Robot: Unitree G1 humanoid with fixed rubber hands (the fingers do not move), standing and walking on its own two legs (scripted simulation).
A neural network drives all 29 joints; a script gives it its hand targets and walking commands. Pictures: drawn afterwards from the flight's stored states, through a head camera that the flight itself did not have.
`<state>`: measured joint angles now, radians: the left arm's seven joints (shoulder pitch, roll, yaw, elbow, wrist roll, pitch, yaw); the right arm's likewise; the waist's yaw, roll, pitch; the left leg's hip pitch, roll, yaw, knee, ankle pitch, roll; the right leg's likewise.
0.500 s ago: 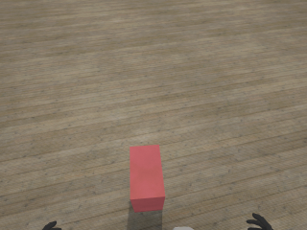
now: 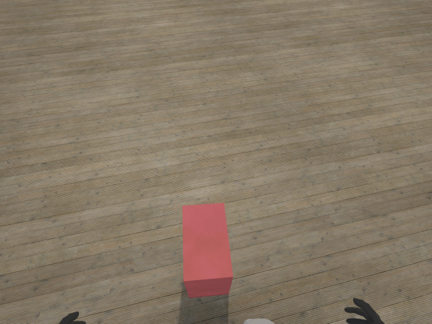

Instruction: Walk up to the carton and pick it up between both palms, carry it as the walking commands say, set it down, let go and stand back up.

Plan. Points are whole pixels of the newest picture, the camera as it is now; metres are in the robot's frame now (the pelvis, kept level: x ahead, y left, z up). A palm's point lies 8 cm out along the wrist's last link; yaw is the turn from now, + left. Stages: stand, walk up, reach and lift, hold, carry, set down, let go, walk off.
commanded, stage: walk up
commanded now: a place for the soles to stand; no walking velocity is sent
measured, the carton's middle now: (206, 251) +0.44 +0.03 -0.61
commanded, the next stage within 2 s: stand in 0.60 s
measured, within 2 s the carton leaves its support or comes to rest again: neither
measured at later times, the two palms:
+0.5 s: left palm out of the picture +0.10 +0.31 -0.11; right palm out of the picture +0.09 -0.30 -0.12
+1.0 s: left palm (83, 311) +0.17 +0.27 -0.11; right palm (350, 310) +0.15 -0.26 -0.11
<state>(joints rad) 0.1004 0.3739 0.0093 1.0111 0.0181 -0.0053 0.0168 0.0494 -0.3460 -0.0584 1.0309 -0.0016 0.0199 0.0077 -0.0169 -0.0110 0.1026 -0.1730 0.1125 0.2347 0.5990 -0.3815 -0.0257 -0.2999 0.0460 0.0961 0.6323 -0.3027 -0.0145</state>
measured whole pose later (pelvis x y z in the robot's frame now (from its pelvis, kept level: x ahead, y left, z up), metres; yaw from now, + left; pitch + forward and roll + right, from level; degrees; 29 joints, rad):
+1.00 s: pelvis -0.03 +0.01 -0.01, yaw +4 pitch +5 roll +0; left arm -0.07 0.24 0.10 0.61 0.09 0.25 -0.04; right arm -0.01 -0.23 -0.20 0.61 -0.06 0.25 0.00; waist -0.05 -0.01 0.16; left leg -0.45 0.03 0.08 0.71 -0.36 0.01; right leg -0.51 -0.03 -0.04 0.70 -0.28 0.00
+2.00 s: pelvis -0.10 +0.00 -0.10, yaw +6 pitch +35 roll +1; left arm -1.06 0.23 0.25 0.74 -0.02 0.28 0.06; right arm -1.01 -0.16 -0.27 0.69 0.03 0.29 -0.12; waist -0.03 -0.02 0.15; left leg -1.36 0.02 0.06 1.07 -0.32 0.01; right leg -1.41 -0.06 -0.05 1.03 -0.23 -0.02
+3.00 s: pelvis -0.14 +0.00 -0.28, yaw +6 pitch +30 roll +1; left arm -1.52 0.35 0.10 0.89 -0.21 0.27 0.22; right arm -1.49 -0.33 -0.11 0.88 0.20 0.26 -0.23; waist -0.02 0.00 0.53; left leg -1.84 0.00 0.02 1.87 -0.56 0.01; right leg -1.90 -0.04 0.01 1.82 -0.44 0.00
